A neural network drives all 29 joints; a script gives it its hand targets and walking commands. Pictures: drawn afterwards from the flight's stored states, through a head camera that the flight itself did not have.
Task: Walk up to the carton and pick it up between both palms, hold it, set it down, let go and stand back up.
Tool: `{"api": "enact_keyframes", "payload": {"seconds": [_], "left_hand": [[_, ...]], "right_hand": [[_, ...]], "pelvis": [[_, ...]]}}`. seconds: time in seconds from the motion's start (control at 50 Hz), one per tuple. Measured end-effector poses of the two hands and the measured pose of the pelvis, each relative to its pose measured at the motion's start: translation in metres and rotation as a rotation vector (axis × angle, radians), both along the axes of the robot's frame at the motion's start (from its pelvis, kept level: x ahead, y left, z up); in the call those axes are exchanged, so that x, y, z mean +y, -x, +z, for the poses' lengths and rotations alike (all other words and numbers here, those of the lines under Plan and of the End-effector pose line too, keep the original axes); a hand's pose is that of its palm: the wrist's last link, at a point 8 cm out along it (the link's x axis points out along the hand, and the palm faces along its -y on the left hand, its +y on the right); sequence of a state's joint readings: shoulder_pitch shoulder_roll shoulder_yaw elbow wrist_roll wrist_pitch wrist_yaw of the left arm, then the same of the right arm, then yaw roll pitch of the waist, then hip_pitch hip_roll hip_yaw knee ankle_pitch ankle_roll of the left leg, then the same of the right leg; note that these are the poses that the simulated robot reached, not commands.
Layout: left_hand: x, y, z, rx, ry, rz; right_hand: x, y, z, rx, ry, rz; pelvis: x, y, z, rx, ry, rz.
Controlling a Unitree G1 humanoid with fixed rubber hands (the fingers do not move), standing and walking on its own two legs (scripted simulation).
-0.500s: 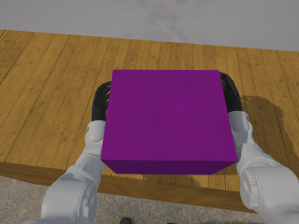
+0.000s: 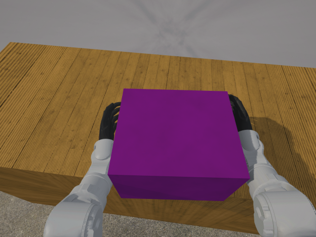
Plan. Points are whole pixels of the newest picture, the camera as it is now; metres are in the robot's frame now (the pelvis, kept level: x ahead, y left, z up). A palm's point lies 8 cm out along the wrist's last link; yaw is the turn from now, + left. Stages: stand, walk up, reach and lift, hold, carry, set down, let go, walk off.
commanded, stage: reach and lift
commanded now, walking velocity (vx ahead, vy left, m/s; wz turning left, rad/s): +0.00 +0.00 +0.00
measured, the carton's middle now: (173, 145) +0.36 -0.01 +0.03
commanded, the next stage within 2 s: hold in 1.82 s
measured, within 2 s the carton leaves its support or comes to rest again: neither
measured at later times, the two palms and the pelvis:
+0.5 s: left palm (95, 115) +0.38 +0.17 +0.11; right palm (252, 113) +0.40 -0.18 +0.12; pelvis -0.03 +0.00 +0.00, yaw +0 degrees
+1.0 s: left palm (63, 107) +0.36 +0.22 +0.16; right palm (242, 107) +0.37 -0.13 +0.17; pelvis -0.03 +0.03 +0.01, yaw +1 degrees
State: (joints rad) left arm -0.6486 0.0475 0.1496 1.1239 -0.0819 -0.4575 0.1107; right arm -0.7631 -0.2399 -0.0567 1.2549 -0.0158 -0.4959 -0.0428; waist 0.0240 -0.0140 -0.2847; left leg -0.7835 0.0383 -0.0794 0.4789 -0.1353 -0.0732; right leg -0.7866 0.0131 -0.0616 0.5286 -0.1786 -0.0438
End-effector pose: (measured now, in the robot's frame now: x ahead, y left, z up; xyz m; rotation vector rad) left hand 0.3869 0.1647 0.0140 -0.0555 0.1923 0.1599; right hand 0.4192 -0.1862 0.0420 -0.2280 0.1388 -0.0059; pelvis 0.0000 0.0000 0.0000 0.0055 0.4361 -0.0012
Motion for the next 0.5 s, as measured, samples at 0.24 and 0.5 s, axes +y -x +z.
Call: {"api": "enact_keyframes", "payload": {"seconds": [0.24,0.5], "left_hand": [[0.0,0.014,0.033,-0.01,0.013,-0.013],[0.008,0.007,0.092,-0.057,0.016,-0.034]], "right_hand": [[0.0,0.021,0.026,0.036,-0.008,-0.032],[0.009,0.024,0.079,0.035,-0.039,-0.094]], "pelvis": [[0.001,0.02,-0.001,-0.031,0.001,-0.002],[0.001,0.026,0.002,-0.106,0.001,-0.002]]}}
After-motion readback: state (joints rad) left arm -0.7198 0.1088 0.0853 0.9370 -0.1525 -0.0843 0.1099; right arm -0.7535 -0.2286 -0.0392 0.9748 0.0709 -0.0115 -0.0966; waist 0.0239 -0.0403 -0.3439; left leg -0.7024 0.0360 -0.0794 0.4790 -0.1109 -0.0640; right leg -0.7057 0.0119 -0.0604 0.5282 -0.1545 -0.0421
